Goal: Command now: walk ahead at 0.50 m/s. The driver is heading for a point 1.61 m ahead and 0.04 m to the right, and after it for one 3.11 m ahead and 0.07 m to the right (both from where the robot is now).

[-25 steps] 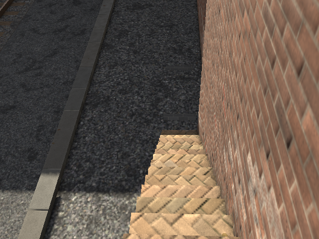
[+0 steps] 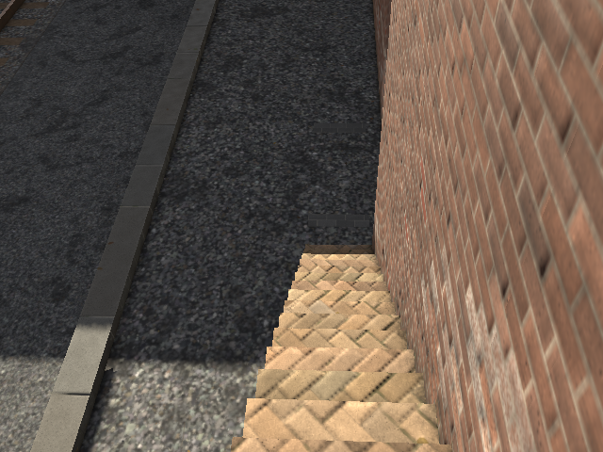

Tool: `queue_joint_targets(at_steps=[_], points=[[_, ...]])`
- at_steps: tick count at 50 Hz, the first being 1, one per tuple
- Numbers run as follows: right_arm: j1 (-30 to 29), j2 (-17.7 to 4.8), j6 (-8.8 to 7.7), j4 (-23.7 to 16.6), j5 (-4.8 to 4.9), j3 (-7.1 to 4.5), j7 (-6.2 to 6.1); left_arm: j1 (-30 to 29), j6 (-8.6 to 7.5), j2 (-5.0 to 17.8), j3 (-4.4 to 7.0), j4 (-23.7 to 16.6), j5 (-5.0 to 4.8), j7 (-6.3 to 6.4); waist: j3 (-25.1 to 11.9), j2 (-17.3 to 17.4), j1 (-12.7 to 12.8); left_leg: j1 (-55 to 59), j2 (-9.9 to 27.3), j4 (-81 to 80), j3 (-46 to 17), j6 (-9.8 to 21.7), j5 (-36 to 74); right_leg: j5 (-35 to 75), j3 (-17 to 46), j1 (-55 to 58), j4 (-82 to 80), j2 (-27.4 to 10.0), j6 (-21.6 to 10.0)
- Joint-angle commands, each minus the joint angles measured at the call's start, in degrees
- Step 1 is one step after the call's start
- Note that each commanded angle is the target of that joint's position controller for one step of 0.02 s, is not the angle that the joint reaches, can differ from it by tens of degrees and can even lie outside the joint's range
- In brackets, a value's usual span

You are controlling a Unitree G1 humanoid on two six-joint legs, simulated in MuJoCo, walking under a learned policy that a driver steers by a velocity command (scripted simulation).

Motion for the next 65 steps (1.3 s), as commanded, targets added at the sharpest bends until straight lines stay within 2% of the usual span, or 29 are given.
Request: queue_joint_targets(at_steps=[1,3,5,6,9,11,12,13,15,16,18,34,65], points=[[-1.5,-4.3,-0.74,-4.3,-0.04,-0.95,-0.08,1.6,-0.55,7.1,1.4,-2.2,0.12,0.11,-1.5,-1.1,0.0,1.8,4.5,0.3,-3.1,-0.4,26.0,11.4,0.4,-2.6,-2.5,-1.0,-0.3],[-1.6,-4.3,-0.75,-4.5,-0.04,-0.91,-0.05,1.7,-0.59,7.2,1.38,-2.2,0.19,0.08,-1.4,-1.1,0.1,1.5,4.5,-0.1,-3.2,-0.4,24.9,10.5,0.4,-2.7,-2.9,-1.1,-0.3],[1.4,-4.5,-0.52,-2.7,0.15,-1.06,0.1,5.0,-0.41,7.3,1.58,0.0,0.36,-0.21,-0.8,-1.4,0.2,2.0,5.3,-1.8,-3.9,-0.3,25.3,10.0,1.4,-2.1,-5.0,-1.9,0.0],[2.3,-4.5,-0.32,-2.1,-0.07,-1.01,0.31,6.6,-0.14,7.5,1.85,1.0,0.59,-0.51,-0.9,-0.7,0.4,2.3,5.4,-2.1,-3.6,-0.2,25.4,8.7,1.4,-1.5,-5.5,-1.8,0.0],[3.3,-4.6,-0.15,-0.9,0.09,-1.31,0.41,7.1,0.15,7.5,2.25,2.5,0.56,-0.6,0.7,-1.0,0.2,1.6,5.4,-2.9,-3.3,-0.1,24.6,8.1,1.4,-1.8,-6.7,-1.8,0.1],[3.3,-4.2,-0.06,-0.4,-0.13,-1.34,0.45,7.4,0.49,7.3,2.5,3.1,0.49,-0.64,1.2,-1.0,0.0,0.8,4.9,-3.5,-2.5,-0.2,22.3,6.0,1.5,-1.7,-7.4,-1.5,0.5],[3.6,-4.2,-0.03,-0.1,-0.08,-1.4,0.43,7.7,0.51,7.2,2.62,3.5,0.51,-0.64,1.6,-1.2,0.0,0.4,4.8,-3.7,-2.5,-0.1,21.6,5.5,1.4,-1.8,-7.6,-1.5,0.5],[4.0,-4.2,0.07,0.6,0.36,-1.53,0.48,8.8,0.52,7.1,2.79,4.0,0.68,-0.73,3.2,-0.9,0.2,-0.9,4.2,-3.9,-2.3,0.3,19.1,3.9,1.3,-2.4,-8.0,-1.2,0.5],[5.1,-4.0,0.03,1.4,0.35,-1.63,0.45,9.7,0.47,6.8,2.94,4.7,0.65,-0.74,3.2,-1.5,0.1,-1.5,4.2,-4.1,-2.1,0.5,18.4,3.5,1.2,-2.5,-8.0,-1.1,0.4],[5.0,-4.3,0.2,1.4,0.42,-1.74,0.37,9.9,0.47,6.5,2.89,4.5,0.99,-0.83,2.6,-2.3,0.2,-1.4,4.0,-4.2,-2.1,0.6,18.3,3.1,0.4,-2.4,-7.8,-0.3,0.4],[5.3,-4.4,0.48,1.6,0.34,-1.92,0.38,10.7,0.42,6.0,2.86,4.8,1.43,-1.06,1.6,-1.8,0.2,-1.1,3.7,-4.0,-1.9,1.0,18.3,2.7,0.1,-2.6,-7.5,-0.2,0.5],[9.5,-3.4,0.74,5.4,1.05,-2.32,0.21,15.5,0.61,4.4,3.13,6.8,0.81,-0.95,2.5,-1.6,0.2,-3.3,3.3,-3.6,-1.5,1.9,20.5,4.3,0.1,-3.9,-6.4,-0.2,1.0],[10.4,-2.9,0.89,7.7,1.14,-2.66,0.1,16.7,0.74,3.0,3.2,8.6,0.58,-0.75,2.3,-2.0,-0.1,-3.7,3.1,-3.3,-1.2,2.2,21.3,4.9,-0.1,-3.7,-6.6,-0.3,1.2]])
